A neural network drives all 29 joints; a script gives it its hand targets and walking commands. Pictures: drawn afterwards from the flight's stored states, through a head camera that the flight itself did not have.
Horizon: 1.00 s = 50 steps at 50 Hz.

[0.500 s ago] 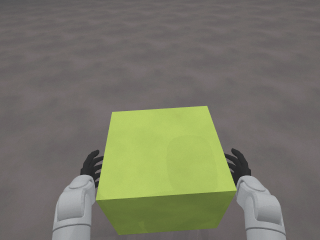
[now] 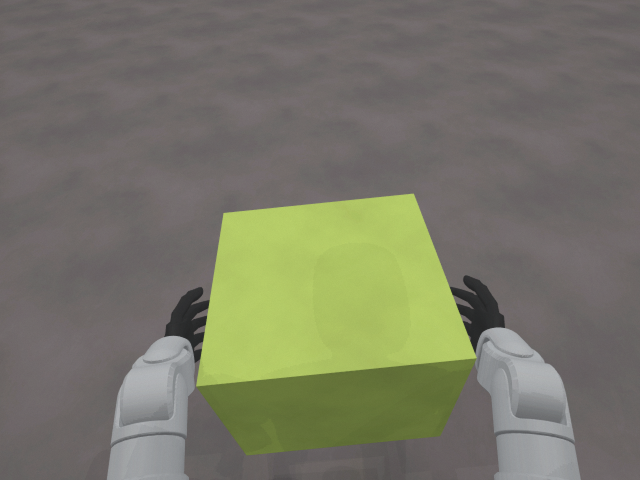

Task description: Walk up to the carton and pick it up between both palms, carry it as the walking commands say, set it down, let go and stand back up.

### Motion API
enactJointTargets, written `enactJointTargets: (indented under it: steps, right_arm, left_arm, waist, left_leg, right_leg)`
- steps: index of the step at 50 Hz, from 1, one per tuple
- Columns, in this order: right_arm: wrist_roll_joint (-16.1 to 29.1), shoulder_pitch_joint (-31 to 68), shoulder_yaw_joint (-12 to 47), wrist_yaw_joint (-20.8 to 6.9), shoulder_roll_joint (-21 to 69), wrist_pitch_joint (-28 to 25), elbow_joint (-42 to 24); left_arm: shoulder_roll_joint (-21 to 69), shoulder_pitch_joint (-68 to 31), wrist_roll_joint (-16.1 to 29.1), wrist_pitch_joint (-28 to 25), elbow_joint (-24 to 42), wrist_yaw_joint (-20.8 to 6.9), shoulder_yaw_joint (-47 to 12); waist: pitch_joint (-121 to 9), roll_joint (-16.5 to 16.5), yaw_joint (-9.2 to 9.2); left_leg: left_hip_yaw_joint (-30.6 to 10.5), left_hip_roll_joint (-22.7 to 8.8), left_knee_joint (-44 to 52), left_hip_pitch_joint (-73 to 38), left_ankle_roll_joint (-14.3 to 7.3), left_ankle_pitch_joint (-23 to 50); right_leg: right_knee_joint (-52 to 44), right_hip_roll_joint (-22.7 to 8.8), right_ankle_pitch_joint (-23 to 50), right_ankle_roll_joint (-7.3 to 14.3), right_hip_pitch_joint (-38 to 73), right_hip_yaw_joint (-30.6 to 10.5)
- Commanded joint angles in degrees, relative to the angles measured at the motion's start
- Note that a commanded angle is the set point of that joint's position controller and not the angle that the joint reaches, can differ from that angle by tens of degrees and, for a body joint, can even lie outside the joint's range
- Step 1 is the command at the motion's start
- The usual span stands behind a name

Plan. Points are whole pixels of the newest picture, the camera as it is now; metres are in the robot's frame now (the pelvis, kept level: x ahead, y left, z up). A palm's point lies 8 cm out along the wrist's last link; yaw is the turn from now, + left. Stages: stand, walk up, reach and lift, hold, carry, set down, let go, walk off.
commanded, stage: carry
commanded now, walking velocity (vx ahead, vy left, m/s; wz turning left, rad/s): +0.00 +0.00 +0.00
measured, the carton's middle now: (330, 323) +0.35 -0.02 -0.03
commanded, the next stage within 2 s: hold in 1.24 s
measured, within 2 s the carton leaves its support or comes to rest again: neither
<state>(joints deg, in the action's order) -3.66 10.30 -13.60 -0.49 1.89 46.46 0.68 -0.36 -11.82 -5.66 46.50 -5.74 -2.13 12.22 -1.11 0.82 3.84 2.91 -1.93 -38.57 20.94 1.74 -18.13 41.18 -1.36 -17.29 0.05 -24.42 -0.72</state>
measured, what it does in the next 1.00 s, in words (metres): stands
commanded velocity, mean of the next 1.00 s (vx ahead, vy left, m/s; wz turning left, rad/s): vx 0.00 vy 0.00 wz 0.00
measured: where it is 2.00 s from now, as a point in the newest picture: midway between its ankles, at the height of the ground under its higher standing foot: outside the picture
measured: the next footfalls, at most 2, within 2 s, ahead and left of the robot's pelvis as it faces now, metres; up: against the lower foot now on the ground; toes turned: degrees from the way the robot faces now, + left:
none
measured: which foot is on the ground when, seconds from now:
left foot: down 0.00-1.00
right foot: down 0.00-1.00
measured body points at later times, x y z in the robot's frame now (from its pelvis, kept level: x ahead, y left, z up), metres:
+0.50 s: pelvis -0.01 +0.01 +0.00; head -0.02 +0.00 +0.45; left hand +0.29 +0.20 +0.05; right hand +0.28 -0.19 +0.05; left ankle +0.02 +0.14 -0.72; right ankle +0.04 -0.12 -0.72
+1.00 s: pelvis +0.00 +0.01 +0.00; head +0.00 +0.01 +0.45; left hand +0.30 +0.20 +0.05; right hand +0.29 -0.18 +0.06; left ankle +0.02 +0.14 -0.72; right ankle +0.04 -0.12 -0.72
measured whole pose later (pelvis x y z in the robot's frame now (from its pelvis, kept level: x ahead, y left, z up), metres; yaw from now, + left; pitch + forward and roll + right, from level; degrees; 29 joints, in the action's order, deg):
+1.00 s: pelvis +0.00 +0.01 +0.00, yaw +0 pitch +1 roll +1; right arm -3.7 11.1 -13.7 0.4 3.9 59.2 -9.4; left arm -1.0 -11.3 -1.9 60.6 6.4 -0.6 14.1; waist -1.7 0.5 1.7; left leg 2.9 -1.9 -38.5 21.2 0.9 -18.4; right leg 39.2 -1.4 -16.5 -0.7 -23.8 -0.7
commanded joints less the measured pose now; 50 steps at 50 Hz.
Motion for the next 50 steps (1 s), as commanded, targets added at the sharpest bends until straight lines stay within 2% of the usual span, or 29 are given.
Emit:
enactJointTargets:
  steps: [1, 3, 4, 5, 7, 8, 10, 15, 18, 21, 22, 25, 28, 29, 30, 31, 32, 33, 35, 37, 38, 39, 40, 42, 43, 44, 48, 49, 50]
  right_arm:
    - [14.9, 32.2, 41.1, -9.7, 47.7, 1.3, -11.1]
    - [14.7, 33.7, 41.0, -9.8, 48.5, 1.4, -11.5]
    - [14.5, 34.7, 40.5, -9.6, 48.7, 1.7, -10.4]
    - [14.3, 36.0, 40.1, -9.4, 48.9, 1.7, -10.8]
    - [12.6, 36.0, 37.4, -9.3, 47.5, 1.9, -7.0]
    - [12.8, 36.1, 37.5, -9.3, 47.3, 1.8, -7.6]
    - [12.9, 35.8, 37.3, -9.2, 47.5, 1.7, -8.0]
    - [11.6, 38.9, 36.6, -8.9, 46.3, 1.3, -6.3]
    - [12.8, 37.6, 38.5, -9.0, 48.6, 1.5, -7.9]
    - [12.4, 37.1, 38.2, -9.0, 48.6, 1.7, -7.9]
    - [12.1, 37.9, 37.9, -8.9, 47.6, 1.6, -8.5]
    - [13.3, 35.9, 39.7, -8.9, 49.0, 2.3, -10.4]
    - [14.6, 35.2, 41.6, -8.8, 50.1, 2.8, -13.0]
    - [14.8, 35.2, 41.9, -8.8, 50.5, 3.2, -12.7]
    - [14.4, 35.4, 41.5, -8.8, 49.7, 3.4, -13.1]
    - [15.5, 35.5, 42.5, -8.8, 50.7, 3.6, -14.8]
    - [14.5, 35.2, 41.8, -8.7, 49.8, 3.9, -14.0]
    - [16.7, 36.2, 43.7, -8.5, 50.5, 4.8, -18.2]
    - [18.9, 37.4, 45.4, -8.0, 51.4, 6.4, -23.0]
    - [19.7, 36.7, 45.9, -7.7, 51.6, 8.6, -24.6]
    - [20.9, 36.6, 47.0, -7.6, 52.0, 10.0, -26.3]
    - [19.0, 34.7, 44.7, -7.6, 51.2, 10.7, -21.4]
    - [21.2, 34.6, 46.6, -7.5, 51.9, 12.0, -25.5]
    - [21.2, 33.7, 46.4, -7.4, 51.7, 13.9, -25.7]
    - [19.4, 32.3, 44.1, -7.5, 51.1, 14.1, -21.5]
    - [19.2, 32.1, 44.5, -7.3, 50.3, 14.3, -22.8]
    - [19.5, 33.3, 44.2, -7.6, 50.6, 14.4, -24.0]
    - [19.3, 33.4, 43.9, -7.7, 50.1, 14.2, -24.0]
    - [20.7, 34.3, 45.3, -7.6, 51.0, 14.6, -26.8]
  left_arm:
    - [44.4, -39.8, 16.5, -0.1, 20.4, -9.7, -38.5]
    - [43.6, -44.5, 17.5, 0.0, 23.0, -10.0, -39.3]
    - [43.7, -44.1, 17.1, 0.4, 20.7, -10.1, -38.6]
    - [43.7, -46.3, 17.6, 0.5, 22.0, -10.3, -39.1]
    - [43.5, -47.9, 17.5, 0.6, 19.4, -10.6, -37.3]
    - [43.8, -46.0, 17.1, 0.5, 18.2, -10.6, -36.7]
    - [43.6, -44.8, 17.0, 0.7, 17.1, -10.9, -35.8]
    - [43.9, -44.6, 15.6, 0.4, 11.7, -11.3, -33.5]
    - [44.3, -43.7, 15.6, 0.4, 12.2, -11.4, -33.2]
    - [44.8, -45.3, 16.7, 0.7, 13.6, -11.4, -34.1]
    - [45.0, -46.1, 17.1, 0.5, 14.7, -11.2, -34.6]
    - [45.6, -44.0, 17.9, 1.4, 15.9, -10.9, -36.4]
    - [45.8, -44.0, 19.0, 1.9, 20.2, -10.7, -38.3]
    - [46.1, -42.9, 18.8, 2.1, 19.5, -10.6, -38.1]
    - [46.5, -43.3, 18.9, 2.4, 19.4, -10.5, -38.5]
    - [46.2, -43.6, 19.6, 2.6, 22.3, -10.4, -39.2]
    - [46.0, -42.8, 19.2, 3.0, 20.6, -10.4, -38.8]
    - [45.9, -42.9, 20.9, 3.9, 25.0, -10.2, -40.4]
    - [46.2, -42.5, 22.9, 5.7, 29.2, -10.0, -41.5]
    - [46.3, -40.8, 23.5, 7.9, 31.0, -9.6, -42.1]
    - [45.7, -42.1, 25.0, 9.1, 34.4, -9.5, -42.9]
    - [44.6, -39.4, 22.4, 9.8, 29.5, -9.4, -40.6]
    - [44.5, -40.2, 24.6, 11.0, 34.6, -9.1, -42.9]
    - [44.6, -39.7, 25.0, 12.6, 35.3, -9.1, -43.0]
    - [43.6, -39.5, 23.4, 12.7, 31.9, -9.1, -40.7]
    - [43.5, -38.2, 23.6, 13.1, 31.9, -9.2, -40.9]
    - [43.9, -39.3, 23.6, 13.3, 32.7, -9.1, -41.1]
    - [44.0, -39.5, 23.7, 13.2, 32.1, -9.2, -40.8]
    - [44.2, -39.6, 24.8, 13.7, 35.3, -9.1, -41.9]
  waist:
    - [-22.4, -4.5, -3.41]
    - [-19.7, -3.1, -3.31]
    - [-18.2, -2.7, -3.39]
    - [-16.2, -3.4, -3.51]
    - [-14.6, -3.8, -3.65]
    - [-14.4, -3.5, -3.69]
    - [-13.8, -3.8, -3.88]
    - [-14.1, 3.4, -3.52]
    - [-16.2, 3.8, -3.31]
    - [-18.6, -1.4, -3.63]
    - [-20.9, -1.0, -3.49]
    - [-22.4, -2.4, -3.75]
    - [-24.2, -1.2, -3.61]
    - [-25.0, -0.9, -3.58]
    - [-24.8, -2.7, -3.72]
    - [-24.8, -1.4, -3.67]
    - [-23.6, -0.8, -3.61]
    - [-23.8, -1.5, -3.64]
    - [-24.0, -0.2, -3.63]
    - [-24.6, -1.1, -3.65]
    - [-23.3, 0.0, -3.61]
    - [-23.9, -0.2, -3.64]
    - [-23.8, -1.6, -3.56]
    - [-23.4, -0.8, -3.44]
    - [-22.8, -0.1, -3.42]
    - [-23.0, 0.5, -3.4]
    - [-23.1, -1.5, -3.61]
    - [-23.8, -0.7, -3.51]
    - [-23.9, -1.1, -3.54]
  left_leg:
    - [-5.1, -5.8, 6.1, -6.9, -1.5, 6.6]
    - [-4.9, -4.8, 7.0, -5.6, -1.5, -2.5]
    - [-6.0, -4.9, 9.2, -5.7, -2.0, -5.8]
    - [-6.6, -5.2, 10.6, -4.8, -2.0, -8.1]
    - [-7.5, -5.5, 12.2, -3.8, -2.1, -12.4]
    - [-7.6, -5.5, 12.8, -3.3, -2.2, -13.8]
    - [-7.3, -5.0, 13.4, -1.2, -2.3, -15.4]
    - [-4.3, -2.2, 6.8, -4.2, -1.8, -9.9]
    - [-4.1, -2.8, 6.8, -7.9, -1.4, -2.2]
    - [-5.9, -5.3, 9.8, -6.3, -1.4, -0.1]
    - [-6.3, -6.0, 9.8, -6.6, -1.6, 1.7]
    - [-6.1, -7.3, 8.2, -8.0, -1.9, 8.5]
    - [-5.5, -7.2, 6.3, -8.8, -1.6, 15.2]
    - [-5.2, -7.4, 5.3, -9.4, -1.5, 17.1]
    - [-5.1, -7.1, 5.7, -9.2, -1.6, 16.1]
    - [-5.1, -7.2, 5.8, -9.7, -1.4, 15.1]
    - [-5.3, -7.1, 6.2, -9.1, -1.3, 14.1]
    - [-5.1, -7.1, 6.0, -9.2, -1.4, 12.3]
    - [-5.2, -7.0, 6.1, -8.6, -1.7, 11.6]
    - [-4.9, -6.9, 6.0, -8.4, -1.8, 11.5]
    - [-4.9, -7.0, 6.4, -8.0, -1.9, 9.9]
    - [-4.7, -7.0, 5.9, -8.7, -1.9, 10.1]
    - [-4.4, -6.9, 5.9, -8.5, -1.9, 9.5]
    - [-4.0, -6.8, 5.7, -8.5, -2.3, 8.7]
    - [-4.2, -7.1, 6.3, -8.3, -2.3, 10.6]
    - [-4.2, -7.0, 6.1, -7.9, -2.4, 10.5]
    - [-4.6, -7.3, 6.7, -8.4, -2.8, 10.9]
    - [-4.6, -7.5, 6.7, -8.4, -2.7, 10.9]
    - [-5.0, -7.5, 6.9, -8.1, -2.8, 10.3]
  right_leg:
    - [-9.6, -6.6, 9.6, 3.4, 6.9, -4.0]
    - [-13.1, -7.1, 1.9, 3.9, 3.3, -6.5]
    - [-14.5, -6.4, -4.5, 3.9, 1.0, -6.3]
    - [-15.6, -5.7, -9.4, 3.9, -0.2, -6.2]
    - [-16.4, -4.3, -14.8, 3.8, -2.3, -5.4]
    - [-16.6, -3.8, -15.5, 3.6, -2.5, -5.2]
    - [-17.3, -3.7, -15.5, 3.4, -1.7, -5.5]
    - [-23.2, -5.6, -19.9, 2.9, -4.5, -8.5]
    - [-21.8, -5.8, -12.2, 2.7, -2.9, -7.1]
    - [-12.6, -4.6, 3.6, 2.5, 2.3, -3.1]
    - [-10.2, -4.5, 8.1, 2.4, 4.4, -2.3]
    - [-7.4, -4.9, 12.7, 2.2, 6.1, -1.8]
    - [-6.8, -5.9, 17.8, 2.0, 7.8, -2.2]
    - [-6.8, -6.0, 18.7, 1.9, 7.9, -2.1]
    - [-6.5, -6.0, 17.9, 1.9, 7.4, -2.5]
    - [-7.2, -6.2, 17.6, 2.1, 7.4, -2.5]
    - [-7.3, -6.1, 16.1, 2.1, 6.6, -2.4]
    - [-8.3, -6.5, 16.1, 2.4, 6.5, -3.1]
    - [-8.6, -6.1, 16.6, 2.0, 6.9, -3.0]
    - [-8.4, -6.4, 17.2, 2.2, 7.3, -3.4]
    - [-9.0, -6.2, 16.7, 2.3, 6.3, -3.6]
    - [-9.0, -6.4, 16.5, 2.4, 6.4, -3.8]
    - [-9.0, -6.6, 16.8, 2.4, 6.5, -3.9]
    - [-9.3, -6.3, 16.1, 2.5, 5.5, -4.1]
    - [-8.9, -5.8, 16.3, 2.4, 5.4, -3.3]
    - [-9.0, -5.6, 17.6, 2.4, 5.7, -3.6]
    - [-8.8, -5.7, 16.8, 2.6, 5.6, -3.4]
    - [-8.4, -5.5, 16.8, 2.7, 5.9, -3.6]
    - [-8.7, -5.6, 16.6, 2.5, 6.0, -3.6]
